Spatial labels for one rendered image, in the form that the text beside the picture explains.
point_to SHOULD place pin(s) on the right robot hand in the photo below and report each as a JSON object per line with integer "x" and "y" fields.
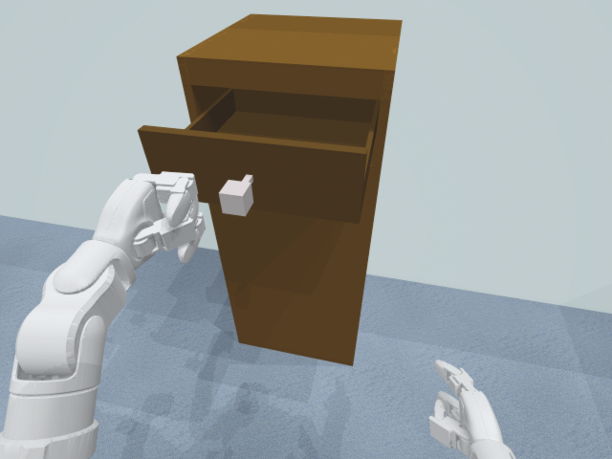
{"x": 472, "y": 418}

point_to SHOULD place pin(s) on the left robot hand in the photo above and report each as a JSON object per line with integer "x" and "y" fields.
{"x": 132, "y": 215}

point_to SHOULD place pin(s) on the cabinet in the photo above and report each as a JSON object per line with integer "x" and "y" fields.
{"x": 296, "y": 283}

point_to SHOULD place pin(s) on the handle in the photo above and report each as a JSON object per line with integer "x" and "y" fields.
{"x": 236, "y": 197}

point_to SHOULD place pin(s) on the left robot forearm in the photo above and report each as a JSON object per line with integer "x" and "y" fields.
{"x": 58, "y": 356}

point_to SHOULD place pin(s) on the right robot forearm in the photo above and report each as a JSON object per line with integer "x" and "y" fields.
{"x": 490, "y": 449}

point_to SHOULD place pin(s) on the drawer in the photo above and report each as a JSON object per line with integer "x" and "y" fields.
{"x": 309, "y": 155}

